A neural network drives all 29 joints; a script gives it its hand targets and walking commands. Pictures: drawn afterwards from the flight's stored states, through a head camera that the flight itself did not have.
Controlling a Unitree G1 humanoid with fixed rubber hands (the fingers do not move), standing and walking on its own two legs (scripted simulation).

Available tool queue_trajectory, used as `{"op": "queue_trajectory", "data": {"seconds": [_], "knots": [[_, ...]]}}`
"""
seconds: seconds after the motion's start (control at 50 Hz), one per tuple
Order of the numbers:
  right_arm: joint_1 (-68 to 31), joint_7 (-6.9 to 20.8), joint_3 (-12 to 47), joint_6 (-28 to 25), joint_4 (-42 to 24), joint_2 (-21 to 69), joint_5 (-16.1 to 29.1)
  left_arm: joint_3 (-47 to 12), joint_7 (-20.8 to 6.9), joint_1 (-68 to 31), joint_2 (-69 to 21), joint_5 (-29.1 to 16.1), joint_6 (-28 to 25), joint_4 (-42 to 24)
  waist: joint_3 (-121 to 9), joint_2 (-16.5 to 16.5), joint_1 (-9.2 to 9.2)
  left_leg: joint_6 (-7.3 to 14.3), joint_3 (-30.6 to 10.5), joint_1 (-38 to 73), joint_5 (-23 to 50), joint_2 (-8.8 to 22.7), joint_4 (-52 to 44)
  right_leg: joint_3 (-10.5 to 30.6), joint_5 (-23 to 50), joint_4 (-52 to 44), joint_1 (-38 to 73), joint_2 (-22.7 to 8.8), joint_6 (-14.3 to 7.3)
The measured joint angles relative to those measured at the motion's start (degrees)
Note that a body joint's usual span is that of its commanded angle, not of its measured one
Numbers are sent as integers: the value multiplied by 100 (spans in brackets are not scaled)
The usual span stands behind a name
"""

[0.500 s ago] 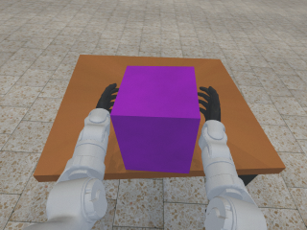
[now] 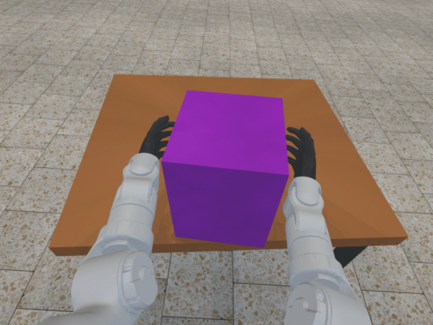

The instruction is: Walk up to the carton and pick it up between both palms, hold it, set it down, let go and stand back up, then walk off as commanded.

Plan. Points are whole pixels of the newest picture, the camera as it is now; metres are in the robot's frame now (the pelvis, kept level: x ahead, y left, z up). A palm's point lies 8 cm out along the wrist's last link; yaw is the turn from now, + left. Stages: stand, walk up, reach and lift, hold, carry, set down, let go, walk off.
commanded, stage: set down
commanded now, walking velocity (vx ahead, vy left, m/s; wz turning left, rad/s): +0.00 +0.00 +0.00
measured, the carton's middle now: (226, 170) +0.43 -0.06 +0.04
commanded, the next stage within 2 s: none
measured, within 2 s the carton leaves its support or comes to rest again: neither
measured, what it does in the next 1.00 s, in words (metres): stands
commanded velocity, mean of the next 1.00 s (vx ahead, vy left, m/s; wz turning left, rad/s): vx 0.00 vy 0.00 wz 0.00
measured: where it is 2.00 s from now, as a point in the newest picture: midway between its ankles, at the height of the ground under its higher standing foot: outside the picture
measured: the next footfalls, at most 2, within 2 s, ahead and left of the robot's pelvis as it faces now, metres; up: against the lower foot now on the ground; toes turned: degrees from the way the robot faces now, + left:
none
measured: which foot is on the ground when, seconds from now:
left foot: down 0.00-1.00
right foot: down 0.00-1.00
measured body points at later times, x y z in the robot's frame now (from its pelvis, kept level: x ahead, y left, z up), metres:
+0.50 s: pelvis +0.00 +0.00 +0.00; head +0.03 +0.02 +0.45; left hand +0.44 +0.08 +0.10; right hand +0.37 -0.20 +0.10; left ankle -0.02 +0.12 -0.75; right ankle +0.00 -0.14 -0.75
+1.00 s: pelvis +0.00 +0.00 +0.00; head +0.05 +0.02 +0.45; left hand +0.46 +0.08 +0.07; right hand +0.38 -0.21 +0.07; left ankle -0.02 +0.12 -0.75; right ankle +0.00 -0.14 -0.75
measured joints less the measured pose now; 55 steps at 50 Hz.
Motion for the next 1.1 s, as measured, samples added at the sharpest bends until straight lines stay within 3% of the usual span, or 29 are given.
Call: {"op": "queue_trajectory", "data": {"seconds": [0.2,0.46,0.74,0.84,0.94,1.1], "knots": [[104,32,38,-88,-100,-30,-30,164,-144,42,-133,121,-129,-204,102,-36,56,14,64,54,28,2,-84,60,17,-16,-4,4,9],[127,57,-41,-268,-116,-12,-77,227,-91,50,-245,225,-231,-323,137,1,114,9,121,-35,16,28,-30,112,69,-49,-75,30,2],[142,155,-103,-326,-325,70,-278,382,-237,0,-266,421,-265,-439,292,-40,94,18,117,62,61,13,-143,101,72,-89,-9,15,7],[151,186,59,-409,-220,-66,-146,330,-152,-19,-202,342,-334,-290,250,-19,151,21,201,-3,38,36,-119,183,100,-98,-95,40,5],[78,115,671,-342,262,-497,270,-209,62,-21,140,-132,-432,114,233,-22,99,13,216,-157,-10,50,-10,198,74,-27,-238,52,4],[-205,-330,2052,-332,1458,-1127,1891,-1551,772,-294,757,-1670,-905,1258,-652,167,98,-40,260,-1453,-220,190,573,252,57,257,-1430,177,-44]]}}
